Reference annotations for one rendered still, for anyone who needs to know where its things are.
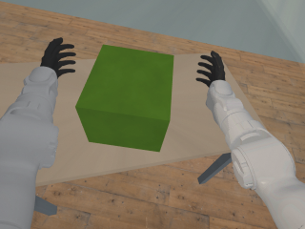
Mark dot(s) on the left robot hand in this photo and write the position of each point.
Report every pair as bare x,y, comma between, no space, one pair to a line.
53,54

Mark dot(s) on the robot left upper arm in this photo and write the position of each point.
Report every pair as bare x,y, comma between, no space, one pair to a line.
26,146

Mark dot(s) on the robot right upper arm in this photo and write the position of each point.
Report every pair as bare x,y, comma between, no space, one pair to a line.
266,167

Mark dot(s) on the table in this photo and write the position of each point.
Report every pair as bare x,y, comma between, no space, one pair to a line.
192,132

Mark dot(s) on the right robot forearm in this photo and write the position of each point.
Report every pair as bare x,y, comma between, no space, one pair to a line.
233,119

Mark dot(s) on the left robot forearm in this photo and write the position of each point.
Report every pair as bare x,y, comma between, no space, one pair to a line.
38,97

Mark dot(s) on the carton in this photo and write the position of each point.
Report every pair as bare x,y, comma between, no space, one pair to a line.
127,98

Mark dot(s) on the right robot hand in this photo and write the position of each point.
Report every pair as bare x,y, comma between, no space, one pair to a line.
217,69

